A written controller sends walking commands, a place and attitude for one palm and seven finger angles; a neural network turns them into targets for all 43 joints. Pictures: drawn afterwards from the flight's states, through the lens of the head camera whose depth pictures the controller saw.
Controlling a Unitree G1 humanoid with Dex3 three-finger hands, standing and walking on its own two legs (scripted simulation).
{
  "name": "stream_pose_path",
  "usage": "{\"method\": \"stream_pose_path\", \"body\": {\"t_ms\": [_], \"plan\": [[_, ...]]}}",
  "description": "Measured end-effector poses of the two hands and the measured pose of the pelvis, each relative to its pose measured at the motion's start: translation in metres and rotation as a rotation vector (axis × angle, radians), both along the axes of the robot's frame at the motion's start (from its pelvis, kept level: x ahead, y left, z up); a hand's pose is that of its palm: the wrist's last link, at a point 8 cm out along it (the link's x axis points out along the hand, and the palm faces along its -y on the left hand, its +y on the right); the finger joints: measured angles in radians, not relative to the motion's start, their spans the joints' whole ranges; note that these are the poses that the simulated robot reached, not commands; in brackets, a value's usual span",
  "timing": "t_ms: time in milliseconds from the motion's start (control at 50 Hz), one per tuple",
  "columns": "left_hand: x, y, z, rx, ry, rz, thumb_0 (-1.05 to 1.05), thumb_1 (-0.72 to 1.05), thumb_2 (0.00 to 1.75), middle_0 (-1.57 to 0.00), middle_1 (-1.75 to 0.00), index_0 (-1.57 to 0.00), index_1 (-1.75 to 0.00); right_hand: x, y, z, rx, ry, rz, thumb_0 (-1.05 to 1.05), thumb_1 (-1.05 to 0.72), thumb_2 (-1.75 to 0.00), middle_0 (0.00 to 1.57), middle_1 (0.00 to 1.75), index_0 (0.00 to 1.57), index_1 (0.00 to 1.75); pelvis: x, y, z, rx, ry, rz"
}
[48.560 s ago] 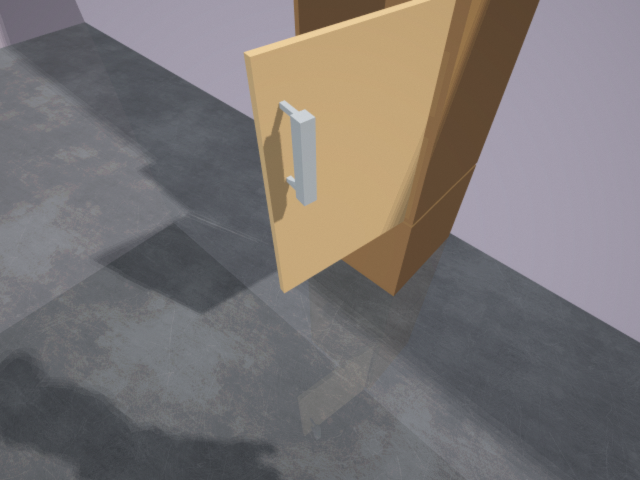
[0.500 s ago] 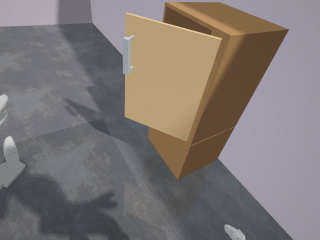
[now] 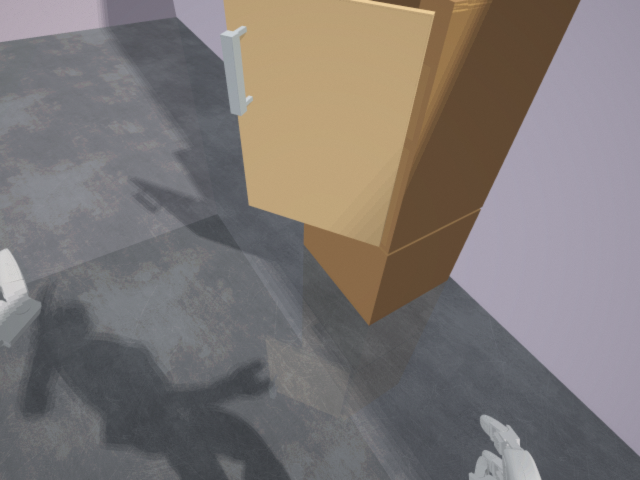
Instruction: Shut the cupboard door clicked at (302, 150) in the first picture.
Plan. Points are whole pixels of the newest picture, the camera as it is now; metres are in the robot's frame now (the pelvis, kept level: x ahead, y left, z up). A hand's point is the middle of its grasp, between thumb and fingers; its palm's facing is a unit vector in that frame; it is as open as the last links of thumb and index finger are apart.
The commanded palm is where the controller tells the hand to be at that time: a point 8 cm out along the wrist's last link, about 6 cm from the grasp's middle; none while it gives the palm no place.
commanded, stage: stop stepping back and stand still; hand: left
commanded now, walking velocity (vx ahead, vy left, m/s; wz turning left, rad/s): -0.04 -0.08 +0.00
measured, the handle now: (240, 71) +0.87 +0.21 +0.10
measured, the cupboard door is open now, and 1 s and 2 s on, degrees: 35 35 35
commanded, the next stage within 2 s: let the arm hang, fingers relaxed in 0.02 s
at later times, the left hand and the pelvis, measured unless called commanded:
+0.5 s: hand out of the picture +0.03 +0.17 -0.17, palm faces +0.13 -0.98 -0.15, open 6.8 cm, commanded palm none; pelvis +0.01 -0.01 +0.01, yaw +4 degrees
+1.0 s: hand out of the picture -0.04 +0.17 -0.16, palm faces +0.05 -0.98 -0.17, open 7.3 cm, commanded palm none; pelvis +0.00 +0.02 +0.02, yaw +0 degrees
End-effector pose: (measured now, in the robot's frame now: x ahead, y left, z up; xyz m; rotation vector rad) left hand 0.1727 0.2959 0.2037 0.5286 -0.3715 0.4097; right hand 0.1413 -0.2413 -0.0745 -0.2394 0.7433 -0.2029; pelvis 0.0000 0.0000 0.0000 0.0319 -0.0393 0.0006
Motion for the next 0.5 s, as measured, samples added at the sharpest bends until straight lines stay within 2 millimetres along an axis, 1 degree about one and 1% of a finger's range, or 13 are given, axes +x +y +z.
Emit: {"method": "stream_pose_path", "body": {"t_ms": [100,120,140,160,180,220,240,260,300,360,400,440,500], "plan": [[-0.003,-0.012,0.027,0.126,0.034,-0.029,0.02,0.89,0.90,-0.22,-0.30,-0.21,-0.30,0.012,0.022,0.004,0.104,-0.036,0.045,0.01,-0.91,-0.90,0.21,0.30,0.20,0.30,0.000,-0.010,0.008,-0.023,0.022,0.007],[-0.006,-0.013,0.029,0.136,0.053,-0.023,0.02,0.89,0.90,-0.22,-0.30,-0.21,-0.30,0.013,0.024,0.004,0.119,-0.030,0.050,0.01,-0.91,-0.90,0.21,0.30,0.20,0.30,0.003,-0.011,0.010,-0.031,0.029,0.012],[-0.005,-0.013,0.024,0.149,0.095,-0.017,0.01,0.89,0.90,-0.22,-0.30,-0.21,-0.30,0.014,0.025,0.000,0.135,-0.023,0.072,0.01,-0.91,-0.90,0.21,0.30,0.20,0.30,0.005,-0.012,0.011,-0.036,0.042,0.015],[-0.001,-0.009,0.008,0.129,0.173,-0.005,0.01,0.89,0.90,-0.21,-0.30,-0.21,-0.30,0.016,0.023,-0.007,0.147,-0.004,0.098,0.01,-0.91,-0.90,0.21,0.30,0.20,0.30,0.006,-0.011,0.011,-0.040,0.052,0.014],[0.004,-0.005,-0.015,0.078,0.275,0.015,0.01,0.90,0.90,-0.21,-0.30,-0.21,-0.30,0.017,0.021,-0.015,0.153,0.019,0.115,0.01,-0.90,-0.90,0.21,0.30,0.20,0.30,0.007,-0.009,0.010,-0.043,0.056,0.013],[0.009,-0.001,-0.078,-0.064,0.509,0.063,0.00,0.90,0.90,-0.21,-0.30,-0.20,-0.30,0.019,0.014,-0.030,0.154,0.064,0.118,0.01,-0.90,-0.90,0.21,0.30,0.20,0.31,0.008,-0.006,0.007,-0.048,0.057,0.020],[0.007,-0.003,-0.112,-0.137,0.630,0.081,0.00,0.90,0.90,-0.20,-0.30,-0.20,-0.30,0.017,0.010,-0.036,0.151,0.087,0.110,0.01,-0.90,-0.90,0.21,0.30,0.20,0.31,0.009,-0.005,0.006,-0.048,0.055,0.024],[0.001,-0.008,-0.146,-0.206,0.747,0.093,0.00,0.90,0.90,-0.20,-0.30,-0.20,-0.30,0.015,0.006,-0.040,0.143,0.110,0.101,0.01,-0.90,-0.90,0.21,0.30,0.20,0.31,0.009,-0.005,0.004,-0.046,0.050,0.028],[-0.019,-0.027,-0.211,-0.338,0.961,0.096,0.01,0.91,0.90,-0.20,-0.30,-0.20,-0.30,0.006,-0.002,-0.044,0.117,0.159,0.084,0.01,-0.91,-0.90,0.21,0.30,0.20,0.30,0.009,-0.005,0.002,-0.042,0.036,0.036],[-0.064,-0.066,-0.289,-0.523,1.226,0.072,0.01,0.91,0.90,-0.20,-0.30,-0.20,-0.30,-0.015,-0.012,-0.040,0.058,0.255,0.060,0.01,-0.91,-0.90,0.21,0.30,0.20,0.30,0.011,-0.007,-0.001,-0.040,0.010,0.047],[-0.097,-0.088,-0.324,-0.646,1.352,0.083,0.01,0.93,0.90,-0.20,-0.30,-0.20,-0.30,-0.033,-0.016,-0.034,0.017,0.329,0.040,0.01,-0.91,-0.90,0.21,0.30,0.20,0.30,0.012,-0.009,0.000,-0.035,-0.003,0.054],[-0.118,-0.082,-0.338,-0.710,1.387,0.160,-0.03,1.01,0.90,-0.21,-0.30,-0.21,-0.30,-0.051,-0.019,-0.028,-0.017,0.404,0.031,0.01,-0.91,-0.90,0.20,0.30,0.20,0.30,0.012,-0.012,0.003,-0.038,-0.005,0.061],[-0.152,-0.074,-0.347,-0.725,1.508,0.197,-0.03,1.03,0.90,-0.21,-0.30,-0.21,-0.30,-0.076,-0.020,-0.023,-0.040,0.496,0.007,0.01,-0.91,-0.90,0.20,0.30,0.20,0.30,0.010,-0.011,0.009,-0.053,0.000,0.063]]}}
